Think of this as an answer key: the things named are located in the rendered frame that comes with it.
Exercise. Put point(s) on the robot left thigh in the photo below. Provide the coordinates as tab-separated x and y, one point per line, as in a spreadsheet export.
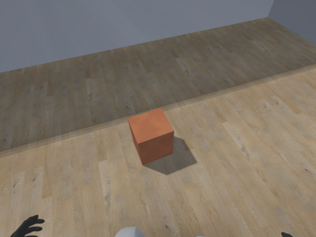
130	232

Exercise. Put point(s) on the carton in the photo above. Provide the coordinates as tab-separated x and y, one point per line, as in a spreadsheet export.
152	134

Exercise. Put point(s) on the left robot hand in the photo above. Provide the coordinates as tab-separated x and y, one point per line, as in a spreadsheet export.
25	229

